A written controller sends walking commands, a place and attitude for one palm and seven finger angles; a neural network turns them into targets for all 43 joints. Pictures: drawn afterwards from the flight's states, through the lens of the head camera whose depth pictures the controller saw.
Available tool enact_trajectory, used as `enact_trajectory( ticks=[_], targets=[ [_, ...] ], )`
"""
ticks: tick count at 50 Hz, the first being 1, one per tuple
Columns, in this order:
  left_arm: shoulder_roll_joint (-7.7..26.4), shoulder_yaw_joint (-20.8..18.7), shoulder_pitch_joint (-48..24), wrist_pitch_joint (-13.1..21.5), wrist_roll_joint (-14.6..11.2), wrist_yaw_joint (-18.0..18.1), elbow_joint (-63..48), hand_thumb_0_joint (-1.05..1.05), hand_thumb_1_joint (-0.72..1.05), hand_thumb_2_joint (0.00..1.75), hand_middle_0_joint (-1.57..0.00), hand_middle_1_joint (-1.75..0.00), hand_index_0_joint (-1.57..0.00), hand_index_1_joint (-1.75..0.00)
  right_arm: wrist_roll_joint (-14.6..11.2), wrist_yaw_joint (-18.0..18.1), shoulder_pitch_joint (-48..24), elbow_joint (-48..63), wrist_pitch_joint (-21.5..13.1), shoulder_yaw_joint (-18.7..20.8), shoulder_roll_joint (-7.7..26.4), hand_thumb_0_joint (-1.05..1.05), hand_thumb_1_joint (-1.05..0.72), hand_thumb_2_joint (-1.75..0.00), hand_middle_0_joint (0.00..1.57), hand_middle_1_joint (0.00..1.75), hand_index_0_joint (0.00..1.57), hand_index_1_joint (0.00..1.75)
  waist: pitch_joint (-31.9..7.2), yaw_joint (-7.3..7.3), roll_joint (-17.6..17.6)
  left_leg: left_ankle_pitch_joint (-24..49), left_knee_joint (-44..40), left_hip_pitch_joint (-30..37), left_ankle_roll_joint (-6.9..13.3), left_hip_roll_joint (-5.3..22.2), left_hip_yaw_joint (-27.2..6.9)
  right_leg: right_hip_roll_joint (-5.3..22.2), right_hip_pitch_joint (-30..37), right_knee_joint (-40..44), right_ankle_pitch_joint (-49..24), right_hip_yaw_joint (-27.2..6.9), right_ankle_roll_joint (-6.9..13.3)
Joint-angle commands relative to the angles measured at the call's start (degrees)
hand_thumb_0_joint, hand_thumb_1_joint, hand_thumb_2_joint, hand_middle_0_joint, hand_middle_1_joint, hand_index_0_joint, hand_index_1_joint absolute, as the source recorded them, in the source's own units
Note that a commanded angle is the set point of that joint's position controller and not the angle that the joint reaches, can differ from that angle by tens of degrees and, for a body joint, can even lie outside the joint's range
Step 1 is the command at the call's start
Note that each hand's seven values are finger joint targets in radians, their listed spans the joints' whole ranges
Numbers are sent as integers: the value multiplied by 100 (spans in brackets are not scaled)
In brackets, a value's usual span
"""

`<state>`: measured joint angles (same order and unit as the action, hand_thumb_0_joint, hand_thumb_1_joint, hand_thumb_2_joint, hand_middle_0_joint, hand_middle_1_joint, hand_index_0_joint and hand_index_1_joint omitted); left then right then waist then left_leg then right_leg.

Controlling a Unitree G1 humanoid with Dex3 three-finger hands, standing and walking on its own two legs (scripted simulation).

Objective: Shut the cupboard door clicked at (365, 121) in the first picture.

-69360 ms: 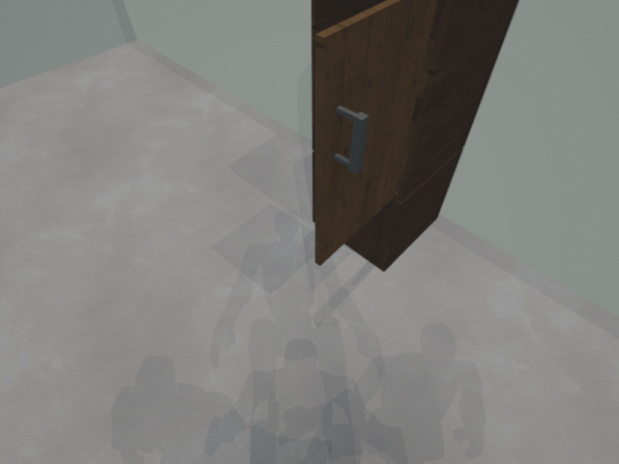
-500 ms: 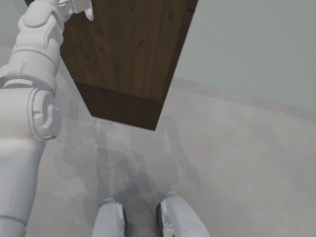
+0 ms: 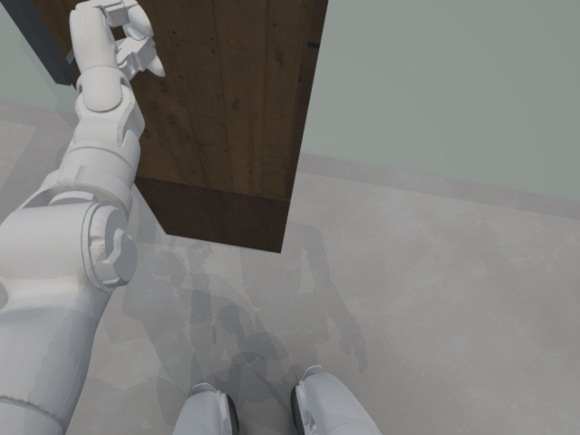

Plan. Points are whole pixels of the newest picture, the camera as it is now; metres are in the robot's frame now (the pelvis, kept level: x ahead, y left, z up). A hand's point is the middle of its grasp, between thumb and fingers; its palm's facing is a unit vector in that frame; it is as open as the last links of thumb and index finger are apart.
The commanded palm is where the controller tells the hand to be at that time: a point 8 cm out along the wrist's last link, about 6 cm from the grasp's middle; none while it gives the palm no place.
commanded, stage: pull the fist back off the door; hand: left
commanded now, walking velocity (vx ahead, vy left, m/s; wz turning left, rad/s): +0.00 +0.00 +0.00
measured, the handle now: (48, 28) +0.64 +0.19 +0.12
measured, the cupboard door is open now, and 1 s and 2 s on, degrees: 0 0 0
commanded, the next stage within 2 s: draw the hand back to the body in 0.30 s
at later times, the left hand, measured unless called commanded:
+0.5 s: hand (143, 77) +0.53 +0.08 +0.13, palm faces +0.10 -1.00 +0.00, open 3.1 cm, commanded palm +0.48 +0.13 +0.14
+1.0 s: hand (51, 184) +0.37 +0.14 +0.18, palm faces +0.11 -0.99 -0.11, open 3.1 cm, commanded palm +0.33 +0.20 +0.19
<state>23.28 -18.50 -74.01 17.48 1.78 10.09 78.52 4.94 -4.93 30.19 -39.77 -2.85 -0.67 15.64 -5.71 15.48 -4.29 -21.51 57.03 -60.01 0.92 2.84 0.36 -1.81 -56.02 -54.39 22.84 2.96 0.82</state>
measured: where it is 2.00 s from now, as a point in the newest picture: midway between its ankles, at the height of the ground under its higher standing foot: outside the picture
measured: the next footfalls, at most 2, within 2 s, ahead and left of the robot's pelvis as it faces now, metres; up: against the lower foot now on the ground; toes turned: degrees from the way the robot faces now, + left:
none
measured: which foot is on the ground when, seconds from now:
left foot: down 0.00-1.00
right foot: down 0.00-1.00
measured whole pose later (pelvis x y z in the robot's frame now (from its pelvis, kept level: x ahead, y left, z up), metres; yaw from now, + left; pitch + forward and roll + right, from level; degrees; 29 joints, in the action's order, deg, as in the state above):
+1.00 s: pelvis +0.03 -0.02 +0.06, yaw +1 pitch +2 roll +0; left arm 11.8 -6.2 -11.7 6.8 -7.9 0.0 17.6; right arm -3.0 2.7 13.0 -34.6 0.6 -0.4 14.5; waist -4.1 0.8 -3.7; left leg -17.0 35.0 -20.4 -0.4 1.3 1.8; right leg -0.9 -18.3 -35.9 20.0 1.5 1.6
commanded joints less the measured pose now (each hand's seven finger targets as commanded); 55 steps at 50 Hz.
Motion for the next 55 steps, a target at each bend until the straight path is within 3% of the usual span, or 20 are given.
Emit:
enact_trajectory(
  ticks=[1, 7, 11, 15, 18, 19, 21, 23, 26, 31, 34, 36, 38, 39, 44, 46, 47, 48, 51, 55],
  targets=[
    [482, 71, -2367, 601, -49, 6, -1805, 0, 90, 90, -130, -150, -130, -150, -32, 59, 977, 287, -21, 432, 941, 0, -90, -90, 20, 30, 20, 30, -3119, -124, -388, 1211, -664, 2900, 57, -201, -280, -157, 1305, 942, -1185, -46, 5],
    [119, 124, -1258, 821, -173, 56, -2800, 0, 90, 90, -130, -150, -130, -150, -92, 60, 790, 440, 148, 527, 841, 0, -90, -90, 20, 30, 20, 30, -3308, -474, -266, 2339, -737, 3445, 22, -241, -125, -183, 2048, 890, -2471, -40, 20],
    [-231, 261, -321, 758, -260, 38, -3152, 0, 90, 90, -130, -150, -130, -150, -175, 66, 522, 536, 224, 564, 752, 0, -90, -90, 20, 30, 20, 30, -2964, -596, 112, 2494, -839, 3386, 49, -286, 26, -176, 2497, 993, -3069, -86, -16],
    [-474, 518, -545, 760, -320, -43, -3429, 0, 90, 90, -130, -150, -130, -150, -240, 142, 327, 500, 250, 560, 688, 0, -90, -90, 20, 30, 20, 30, -2666, -479, 344, 2618, -876, 3496, 72, -293, 54, -129, 2569, 1026, -3440, -131, -71],
    [-598, 642, -540, 819, -388, -122, -3571, 0, 90, 90, -130, -150, -130, -150, -272, 184, 182, 481, 235, 563, 655, 0, -90, -90, 20, 30, 20, 30, -2784, -509, 163, 2844, -857, 3796, 53, -291, 25, -105, 2538, 988, -3539, -156, -63],
    [-834, 805, -336, 779, -409, -161, -3388, 0, 90, 90, -130, -150, -130, -150, -272, 187, 123, 460, 235, 566, 614, 0, -90, -90, 20, 30, 20, 30, -2651, -529, 203, 2814, -833, 3796, 46, -295, 27, -115, 2482, 1004, -3502, -141, -60],
    [-882, 837, -224, 721, -428, -209, -3043, 0, 90, 90, -130, -150, -130, -150, -285, 199, 55, 431, 246, 556, 617, 0, -90, -90, 20, 30, 20, 30, -2403, -509, 436, 2572, -876, 3633, 48, -298, 29, -104, 2428, 1056, -3366, -146, -77],
    [-563, 552, 148, 712, -458, -262, -3346, 0, 90, 90, -130, -150, -130, -150, -334, 218, -35, 564, 258, 537, 645, 0, -90, -90, 20, 30, 20, 30, -2802, -771, 236, 2807, -967, 3858, 35, -316, 37, -73, 2720, 1025, -3477, -161, -43],
    [-491, 449, 1098, 563, -592, -397, -3789, 0, 90, 90, -130, -150, -130, -150, -408, 257, -273, 803, 293, 509, 594, 0, -90, -90, 20, 30, 20, 30, -2794, -1043, 561, 2773, -1121, 3756, 67, -355, 137, -68, 3336, 1128, -3820, -187, -37],
    [-573, 617, 2015, 284, -797, -594, -5092, 0, 90, 90, -130, -150, -130, -150, -558, 345, -700, 1126, 290, 468, 538, 0, -90, -90, 20, 30, 20, 30, -2479, -1224, 738, 2564, -1474, 3867, 109, -363, 244, -39, 3910, 1400, -4025, -197, -66],
    [-593, 731, 2407, 127, -906, -720, -5824, 0, 90, 90, -130, -150, -130, -150, -625, 429, -965, 1182, 234, 435, 499, 0, -90, -90, 20, 30, 20, 30, -2246, -1268, 533, 2428, -1649, 4089, 116, -357, 261, -15, 4007, 1568, -3866, -187, -73],
    [-659, 840, 2698, -22, -982, -837, -6086, 0, 90, 90, -130, -150, -130, -150, -668, 487, -1134, 1196, 186, 409, 491, 0, -90, -90, 20, 30, 20, 30, -1968, -1256, 707, 2169, -1786, 4136, 128, -356, 254, 1, 4007, 1741, -3644, -192, -104],
    [-550, 820, 2917, -126, -1038, -942, -6410, 0, 90, 90, -130, -150, -130, -150, -724, 552, -1355, 1209, 135, 356, 479, 0, -90, -90, 20, 30, 20, 30, -1803, -1307, 478, 1963, -1918, 4249, 130, -361, 261, 32, 3965, 1887, -3304, -216, -102],
    [-701, 968, 3074, -225, -1097, -997, -6449, 0, 90, 90, -130, -150, -130, -150, -730, 582, -1446, 1212, 108, 342, 459, 0, -90, -90, 20, 30, 20, 30, -1578, -1307, 473, 1818, -1972, 4277, 130, -364, 240, 25, 3924, 1966, -3068, -196, -88],
    [-570, 894, 3789, -585, -1298, -1211, -6867, 0, 90, 90, -122, -141, -122, -141, -801, 716, -1927, 1294, -37, 232, 465, 0, -90, -90, 20, 30, 20, 30, -1056, -1451, 634, 1242, -2288, 4359, 128, -373, 187, 68, 3870, 2333, -2082, -218, -82],
    [-389, 748, 3977, -697, -1365, -1284, -7166, 0, 90, 90, -116, -135, -116, -135, -813, 764, -2099, 1347, -100, 196, 469, 0, -90, -90, 20, 30, 20, 30, -1059, -1538, 619, 1133, -2385, 4445, 128, -381, 173, 89, 3954, 2431, -1848, -248, -73],
    [71, 950, 4486, -691, -840, -1012, -7462, 0, 90, 90, -113, -132, -113, -132, -815, 833, -2172, 1371, 41, 203, 375, 0, -90, -90, 20, 30, 20, 30, -874, -1505, 679, 1071, -2631, 4565, 123, -366, 171, 274, 4058, 2734, -1819, -502, -140],
    [-130, 1041, 4504, -687, -786, -877, -7732, 0, 90, 90, -111, -129, -111, -129, -809, 874, -2339, 1444, 75, 126, 287, 0, -90, -90, 20, 30, 20, 30, -791, -1486, 675, 1021, -2759, 4617, 136, -395, 159, 278, 4131, 2848, -1669, -468, -162],
    [-7, 925, 5083, -846, -712, -674, -7875, 0, 90, 90, -102, -120, -102, -120, -787, 970, -2533, 1415, 177, 90, 304, 0, -90, -90, 20, 30, 20, 30, -341, -1540, 697, 916, -3053, 4821, 135, -338, 151, 228, 4226, 3110, -1207, -361, -95],
    [176, 775, 5318, -865, -616, -554, -8527, 0, 90, 90, -92, -108, -92, -108, -765, 1034, -2698, 1446, 132, 22, 280, 0, -90, -90, 20, 30, 20, 30, -369, -1583, 420, 983, -3371, 5278, 133, -320, 122, 177, 4404, 3376, -1073, -276, -51]
  ],
)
